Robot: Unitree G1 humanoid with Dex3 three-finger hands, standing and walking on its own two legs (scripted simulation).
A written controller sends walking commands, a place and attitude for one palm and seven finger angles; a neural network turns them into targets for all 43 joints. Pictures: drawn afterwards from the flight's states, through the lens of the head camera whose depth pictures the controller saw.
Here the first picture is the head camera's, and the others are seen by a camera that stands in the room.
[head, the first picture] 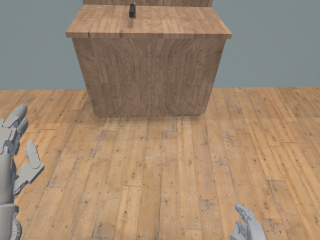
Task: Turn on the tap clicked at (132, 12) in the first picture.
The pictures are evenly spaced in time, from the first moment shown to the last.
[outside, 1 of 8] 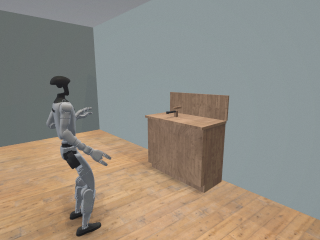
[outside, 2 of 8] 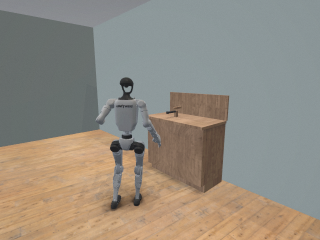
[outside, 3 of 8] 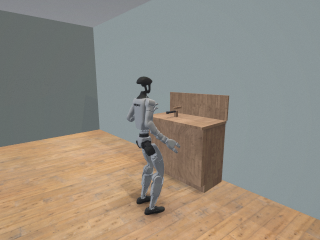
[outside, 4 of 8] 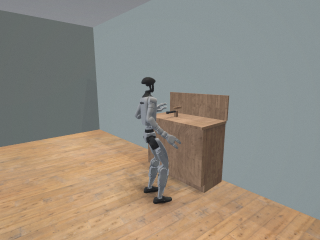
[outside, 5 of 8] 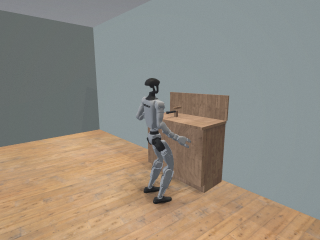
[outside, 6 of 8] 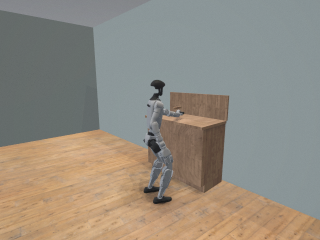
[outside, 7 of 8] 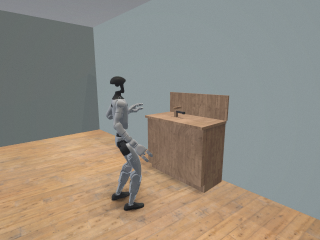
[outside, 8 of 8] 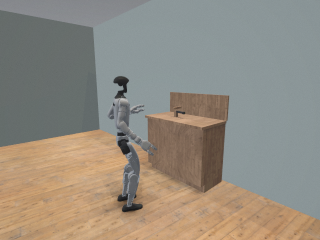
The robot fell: no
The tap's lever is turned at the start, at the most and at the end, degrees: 0 80 80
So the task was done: yes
